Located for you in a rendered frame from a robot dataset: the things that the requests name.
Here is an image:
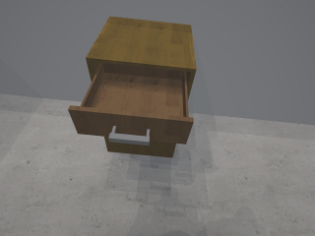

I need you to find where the cabinet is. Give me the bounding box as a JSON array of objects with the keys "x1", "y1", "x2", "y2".
[{"x1": 86, "y1": 16, "x2": 197, "y2": 158}]

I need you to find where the handle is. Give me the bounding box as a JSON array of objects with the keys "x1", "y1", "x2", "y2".
[{"x1": 108, "y1": 126, "x2": 150, "y2": 146}]

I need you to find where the drawer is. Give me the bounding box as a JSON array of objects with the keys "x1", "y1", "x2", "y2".
[{"x1": 68, "y1": 63, "x2": 194, "y2": 145}]

